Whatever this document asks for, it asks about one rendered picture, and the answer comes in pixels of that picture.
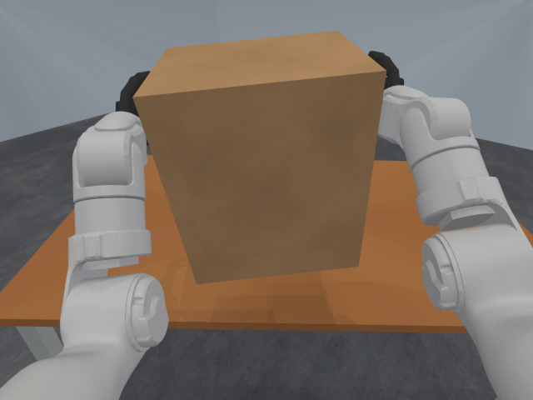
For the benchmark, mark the robot right forearm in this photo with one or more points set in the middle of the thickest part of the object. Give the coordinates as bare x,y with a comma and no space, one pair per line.
455,190

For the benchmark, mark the robot left forearm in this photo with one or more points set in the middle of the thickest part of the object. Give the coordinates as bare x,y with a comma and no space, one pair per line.
108,190

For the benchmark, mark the left robot hand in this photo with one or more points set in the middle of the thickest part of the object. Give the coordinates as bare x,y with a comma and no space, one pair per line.
126,103

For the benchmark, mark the carton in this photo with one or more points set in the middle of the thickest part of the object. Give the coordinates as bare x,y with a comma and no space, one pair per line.
265,149

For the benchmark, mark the right robot upper arm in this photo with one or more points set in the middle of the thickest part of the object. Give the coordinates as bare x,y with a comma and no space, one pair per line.
484,275

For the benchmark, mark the right robot hand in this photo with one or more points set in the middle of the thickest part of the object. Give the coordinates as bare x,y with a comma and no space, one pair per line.
392,72

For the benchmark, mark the table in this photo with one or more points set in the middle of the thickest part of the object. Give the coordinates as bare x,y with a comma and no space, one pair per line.
384,294

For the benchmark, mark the left robot upper arm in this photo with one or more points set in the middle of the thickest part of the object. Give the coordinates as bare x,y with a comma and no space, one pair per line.
108,323

